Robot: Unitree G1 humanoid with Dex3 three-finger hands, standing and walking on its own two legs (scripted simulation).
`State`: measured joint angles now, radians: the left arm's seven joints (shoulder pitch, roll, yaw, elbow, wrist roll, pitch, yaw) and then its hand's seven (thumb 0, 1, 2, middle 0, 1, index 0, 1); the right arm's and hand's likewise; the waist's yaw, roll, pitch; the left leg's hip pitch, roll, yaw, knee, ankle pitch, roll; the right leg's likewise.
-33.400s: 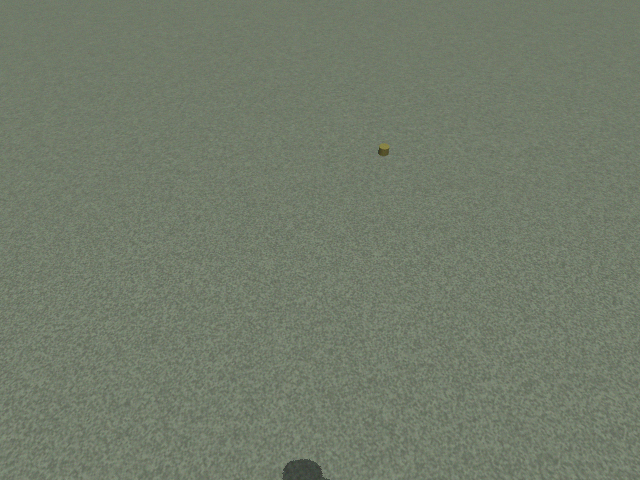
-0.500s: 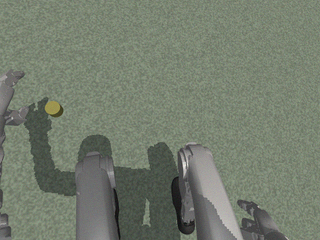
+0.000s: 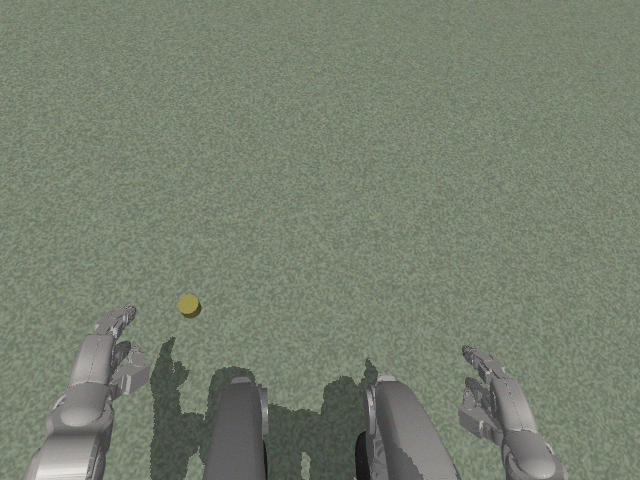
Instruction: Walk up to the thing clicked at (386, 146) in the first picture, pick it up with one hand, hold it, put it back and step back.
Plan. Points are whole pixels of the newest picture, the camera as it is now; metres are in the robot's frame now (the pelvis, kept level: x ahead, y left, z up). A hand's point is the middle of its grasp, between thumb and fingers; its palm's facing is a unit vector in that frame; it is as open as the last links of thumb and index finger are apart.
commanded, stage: home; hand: left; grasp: from above
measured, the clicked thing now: (189, 306) +0.51 +0.29 -0.58
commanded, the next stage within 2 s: none
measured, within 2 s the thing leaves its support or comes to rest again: neither
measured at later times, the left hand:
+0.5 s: hand (130, 402) +0.22 +0.18 +0.07, palm faces +0.10 -0.97 -0.20, open 7.4 cm
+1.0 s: hand (138, 413) +0.21 +0.17 +0.07, palm faces +0.10 -0.97 -0.20, open 7.4 cm
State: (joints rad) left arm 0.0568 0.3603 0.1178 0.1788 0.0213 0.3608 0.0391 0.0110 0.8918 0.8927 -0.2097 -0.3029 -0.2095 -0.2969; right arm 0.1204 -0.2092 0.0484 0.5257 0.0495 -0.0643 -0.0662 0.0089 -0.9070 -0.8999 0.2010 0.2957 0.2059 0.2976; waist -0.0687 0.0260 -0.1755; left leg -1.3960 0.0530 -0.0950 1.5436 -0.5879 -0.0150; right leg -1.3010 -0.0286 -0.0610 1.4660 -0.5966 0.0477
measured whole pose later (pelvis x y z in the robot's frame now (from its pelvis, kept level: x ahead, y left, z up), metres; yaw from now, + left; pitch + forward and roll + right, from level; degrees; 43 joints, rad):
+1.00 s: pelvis +0.05 -0.01 +0.12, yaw +3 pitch +10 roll -3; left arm 0.49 0.22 0.04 -0.13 -0.05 0.45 0.02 0.01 0.91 0.90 -0.20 -0.30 -0.20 -0.30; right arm 0.28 -0.22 0.03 0.55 0.01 -0.24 -0.18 0.01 -0.90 -0.90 0.20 0.30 0.21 0.30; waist -0.04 0.05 -0.15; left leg -0.71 0.06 -0.06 1.01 -0.48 -0.03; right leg -0.63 -0.03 -0.07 0.95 -0.49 0.03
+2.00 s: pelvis +0.06 -0.01 +0.11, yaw +3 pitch +11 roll -3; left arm 0.50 0.23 0.04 -0.14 -0.06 0.45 0.02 0.01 0.91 0.90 -0.20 -0.30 -0.20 -0.30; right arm 0.28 -0.22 0.02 0.54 0.01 -0.23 -0.18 0.02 -0.90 -0.90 0.20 0.30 0.21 0.30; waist -0.04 0.05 -0.16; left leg -0.72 0.06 -0.06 1.02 -0.49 -0.03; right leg -0.64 -0.03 -0.06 0.95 -0.50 0.03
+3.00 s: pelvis +0.05 +0.01 +0.16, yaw +3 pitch -2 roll -1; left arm 0.24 0.29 0.05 0.94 0.04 0.02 0.04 0.01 0.91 0.90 -0.20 -0.30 -0.20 -0.30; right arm 0.18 -0.28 -0.05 0.99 -0.04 -0.01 -0.02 0.01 -0.91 -0.90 0.20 0.30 0.20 0.30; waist 0.03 0.00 0.06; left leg -0.27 0.00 -0.01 0.61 -0.31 0.01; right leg -0.22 -0.08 -0.03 0.57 -0.32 0.06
